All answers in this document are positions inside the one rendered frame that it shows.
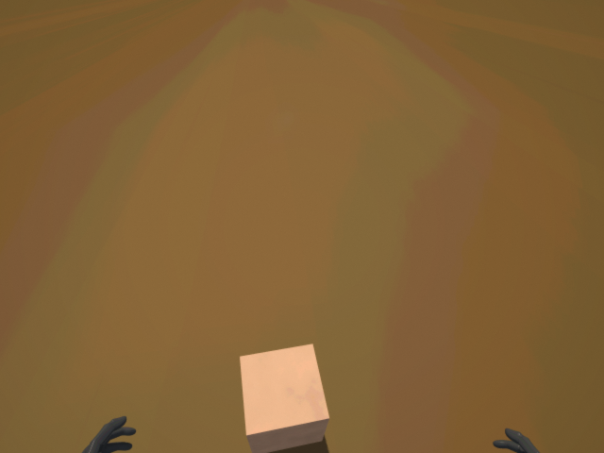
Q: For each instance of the right robot hand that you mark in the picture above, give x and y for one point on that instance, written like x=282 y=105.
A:
x=519 y=443

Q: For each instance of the left robot hand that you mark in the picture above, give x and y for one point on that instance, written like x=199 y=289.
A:
x=113 y=429

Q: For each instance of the carton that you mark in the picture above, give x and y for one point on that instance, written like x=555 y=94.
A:
x=283 y=399

